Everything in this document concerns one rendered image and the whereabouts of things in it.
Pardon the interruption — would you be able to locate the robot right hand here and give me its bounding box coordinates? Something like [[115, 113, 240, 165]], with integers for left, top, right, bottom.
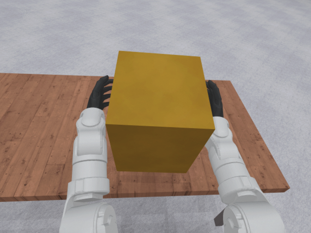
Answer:
[[206, 80, 224, 117]]

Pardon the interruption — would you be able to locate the left robot upper arm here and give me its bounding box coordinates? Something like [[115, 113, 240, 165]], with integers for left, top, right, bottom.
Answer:
[[60, 202, 118, 233]]

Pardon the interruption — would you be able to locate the robot left forearm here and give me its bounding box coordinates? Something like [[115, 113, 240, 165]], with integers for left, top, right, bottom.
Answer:
[[59, 107, 110, 231]]

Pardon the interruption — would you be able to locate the robot right forearm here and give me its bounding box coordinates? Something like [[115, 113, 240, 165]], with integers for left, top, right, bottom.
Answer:
[[205, 116, 286, 232]]

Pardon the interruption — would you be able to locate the right robot upper arm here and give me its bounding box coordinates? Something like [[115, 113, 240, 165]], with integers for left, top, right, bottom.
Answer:
[[223, 201, 285, 233]]

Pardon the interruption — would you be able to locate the table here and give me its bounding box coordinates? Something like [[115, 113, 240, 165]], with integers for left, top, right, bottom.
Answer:
[[0, 73, 290, 226]]

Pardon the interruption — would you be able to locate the carton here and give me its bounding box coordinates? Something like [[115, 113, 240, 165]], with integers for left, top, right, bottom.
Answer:
[[105, 51, 215, 173]]

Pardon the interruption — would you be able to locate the robot left hand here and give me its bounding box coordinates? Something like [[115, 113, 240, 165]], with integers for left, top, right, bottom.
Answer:
[[87, 75, 114, 110]]

